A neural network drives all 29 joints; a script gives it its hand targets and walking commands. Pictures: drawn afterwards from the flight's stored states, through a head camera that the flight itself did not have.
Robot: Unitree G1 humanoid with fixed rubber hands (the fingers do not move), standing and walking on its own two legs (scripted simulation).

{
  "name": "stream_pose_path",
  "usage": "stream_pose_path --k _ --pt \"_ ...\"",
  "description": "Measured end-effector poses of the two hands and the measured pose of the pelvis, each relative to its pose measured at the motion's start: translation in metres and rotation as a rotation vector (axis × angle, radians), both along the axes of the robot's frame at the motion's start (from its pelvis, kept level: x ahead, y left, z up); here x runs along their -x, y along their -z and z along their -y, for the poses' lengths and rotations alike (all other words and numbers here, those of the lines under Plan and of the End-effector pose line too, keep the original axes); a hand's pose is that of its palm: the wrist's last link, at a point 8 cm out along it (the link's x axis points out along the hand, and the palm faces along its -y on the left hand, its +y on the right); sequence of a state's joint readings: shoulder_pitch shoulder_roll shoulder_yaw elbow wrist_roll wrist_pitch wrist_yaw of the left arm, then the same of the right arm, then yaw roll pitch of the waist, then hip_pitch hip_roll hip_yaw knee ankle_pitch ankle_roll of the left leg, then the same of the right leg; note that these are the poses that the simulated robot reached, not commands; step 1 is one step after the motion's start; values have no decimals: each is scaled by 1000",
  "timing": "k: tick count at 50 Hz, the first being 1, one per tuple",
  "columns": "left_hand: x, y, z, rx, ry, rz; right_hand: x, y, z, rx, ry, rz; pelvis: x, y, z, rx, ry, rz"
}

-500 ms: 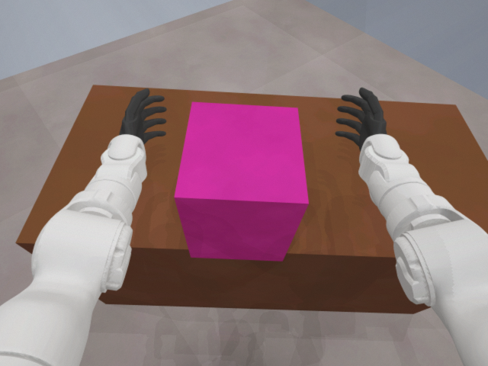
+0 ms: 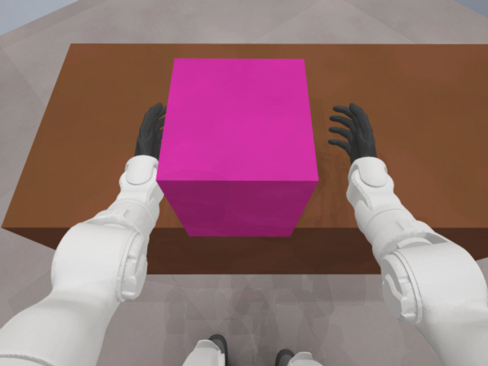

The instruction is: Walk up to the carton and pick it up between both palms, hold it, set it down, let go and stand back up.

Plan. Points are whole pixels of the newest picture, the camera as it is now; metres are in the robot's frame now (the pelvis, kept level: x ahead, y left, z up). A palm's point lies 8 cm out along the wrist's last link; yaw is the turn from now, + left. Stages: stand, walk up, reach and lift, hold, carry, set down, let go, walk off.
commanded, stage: reach and lift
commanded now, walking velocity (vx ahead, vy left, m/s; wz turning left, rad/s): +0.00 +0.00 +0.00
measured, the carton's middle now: (239, 158) +0.46 +0.05 -0.02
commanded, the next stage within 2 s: none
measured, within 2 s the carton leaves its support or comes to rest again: neither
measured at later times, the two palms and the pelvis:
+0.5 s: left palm (156, 151) +0.45 +0.19 +0.01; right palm (336, 155) +0.45 -0.11 +0.02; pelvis +0.00 +0.01 +0.00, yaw +0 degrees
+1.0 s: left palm (156, 168) +0.42 +0.18 +0.01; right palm (338, 172) +0.42 -0.11 +0.02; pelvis +0.01 +0.01 +0.02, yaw +0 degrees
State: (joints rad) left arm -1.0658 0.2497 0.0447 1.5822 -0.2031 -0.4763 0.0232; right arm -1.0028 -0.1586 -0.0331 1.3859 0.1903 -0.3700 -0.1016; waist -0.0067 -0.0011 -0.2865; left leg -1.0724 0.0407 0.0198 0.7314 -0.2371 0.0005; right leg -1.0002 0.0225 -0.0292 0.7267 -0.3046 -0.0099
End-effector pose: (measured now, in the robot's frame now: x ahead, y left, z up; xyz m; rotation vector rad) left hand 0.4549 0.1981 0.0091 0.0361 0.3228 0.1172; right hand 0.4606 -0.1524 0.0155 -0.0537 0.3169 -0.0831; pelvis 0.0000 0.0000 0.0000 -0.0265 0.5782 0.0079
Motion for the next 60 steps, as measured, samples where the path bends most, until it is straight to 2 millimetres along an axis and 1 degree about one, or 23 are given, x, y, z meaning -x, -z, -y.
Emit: stream_pose_path --k 4,9,14,18,22,25,31,36,40,49,60 --pt "-2 3 2 5 -3 14 -3 2 -2 -2 -3 22 -1 3 -1 2 5 -11" --pt "-2 1 2 5 0 21 -7 -5 -4 -5 0 59 -1 4 -2 5 9 -4" --pt "1 0 2 17 -3 16 -7 -8 -9 -3 -4 44 0 4 -4 4 9 14" --pt "1 -2 4 30 -5 34 -4 -10 -19 -10 -16 41 1 4 -5 7 3 17" --pt "1 -4 11 38 13 49 3 -7 -36 -21 -41 19 3 3 -6 13 -2 36" --pt "1 -3 12 55 -9 48 7 -4 -42 -42 -3 17 5 1 -7 16 -5 51" --pt "7 -6 14 30 0 76 17 -4 -43 -38 37 71 5 -7 -12 23 -12 93" --pt "20 -4 16 1 1 50 30 2 -43 -41 41 67 0 -15 -16 24 -10 131" --pt "27 -4 16 -9 -9 44 36 3 -44 -38 35 66 -4 -19 -17 18 -4 145" --pt "32 -3 18 19 -25 44 37 -1 -42 19 13 49 -9 -23 -10 9 -10 165" --pt "31 -4 17 -7 -11 43 38 -3 -43 16 21 38 -10 -26 -5 8 -16 168"
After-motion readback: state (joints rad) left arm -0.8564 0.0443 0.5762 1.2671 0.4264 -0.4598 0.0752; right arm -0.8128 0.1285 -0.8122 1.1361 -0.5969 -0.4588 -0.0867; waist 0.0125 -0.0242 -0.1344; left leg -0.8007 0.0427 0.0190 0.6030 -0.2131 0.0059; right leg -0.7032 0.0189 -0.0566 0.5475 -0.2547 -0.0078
